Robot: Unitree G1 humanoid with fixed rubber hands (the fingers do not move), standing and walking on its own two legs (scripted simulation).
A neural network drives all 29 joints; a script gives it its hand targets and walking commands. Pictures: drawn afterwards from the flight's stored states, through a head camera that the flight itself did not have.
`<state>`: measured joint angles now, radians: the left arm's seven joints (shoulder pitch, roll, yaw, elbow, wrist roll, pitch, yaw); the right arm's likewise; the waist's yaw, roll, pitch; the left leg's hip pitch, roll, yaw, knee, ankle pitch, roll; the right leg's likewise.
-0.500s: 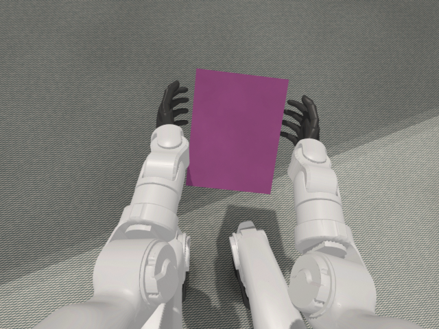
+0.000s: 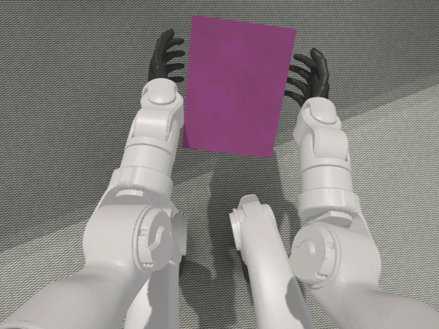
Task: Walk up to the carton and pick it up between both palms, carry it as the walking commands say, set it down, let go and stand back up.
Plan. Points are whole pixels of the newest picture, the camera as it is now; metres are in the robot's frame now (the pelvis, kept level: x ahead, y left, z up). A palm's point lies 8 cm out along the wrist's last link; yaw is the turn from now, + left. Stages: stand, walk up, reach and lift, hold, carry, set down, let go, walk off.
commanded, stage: set down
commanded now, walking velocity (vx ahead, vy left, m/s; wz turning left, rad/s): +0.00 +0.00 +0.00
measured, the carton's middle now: (233, 89) +0.53 -0.06 -0.19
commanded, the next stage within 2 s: none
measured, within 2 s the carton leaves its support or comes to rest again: neither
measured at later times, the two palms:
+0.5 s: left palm (169, 85) +0.54 +0.06 -0.18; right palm (296, 100) +0.50 -0.18 -0.18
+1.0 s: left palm (174, 90) +0.56 +0.06 -0.27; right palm (285, 103) +0.52 -0.19 -0.26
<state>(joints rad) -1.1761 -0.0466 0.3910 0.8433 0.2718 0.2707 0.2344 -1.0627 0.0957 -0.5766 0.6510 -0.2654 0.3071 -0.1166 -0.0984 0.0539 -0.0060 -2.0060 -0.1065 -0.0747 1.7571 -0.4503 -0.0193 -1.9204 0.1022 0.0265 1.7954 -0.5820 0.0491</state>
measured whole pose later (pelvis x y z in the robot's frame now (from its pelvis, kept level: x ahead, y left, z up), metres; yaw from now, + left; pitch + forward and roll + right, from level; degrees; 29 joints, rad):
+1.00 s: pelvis +0.00 -0.01 -0.10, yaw +0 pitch +41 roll -2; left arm -1.47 0.17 0.25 1.00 0.07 0.23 0.21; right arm -1.34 -0.05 -0.46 0.75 -0.14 0.28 -0.09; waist -0.10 0.06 0.28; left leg -2.29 -0.11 -0.06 2.09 -0.51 -0.04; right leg -2.20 0.13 0.01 2.14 -0.66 0.05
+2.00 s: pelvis +0.02 -0.01 -0.12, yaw -1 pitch +36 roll -2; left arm -1.55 0.17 0.36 1.02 0.19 0.16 0.06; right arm -1.42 -0.12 -0.52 0.85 -0.14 0.19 -0.01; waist -0.10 0.03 0.43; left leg -2.23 -0.10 -0.05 2.20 -0.60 -0.04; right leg -2.13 0.14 0.01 2.24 -0.74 0.05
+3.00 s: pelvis +0.02 -0.01 -0.12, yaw -1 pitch +36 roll -1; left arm -1.57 0.19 0.39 1.06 0.22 0.11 0.02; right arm -1.44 -0.12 -0.55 0.89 -0.17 0.13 0.01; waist -0.09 0.00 0.45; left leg -2.22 -0.09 -0.06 2.23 -0.64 -0.04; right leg -2.13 0.15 0.00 2.28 -0.77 0.04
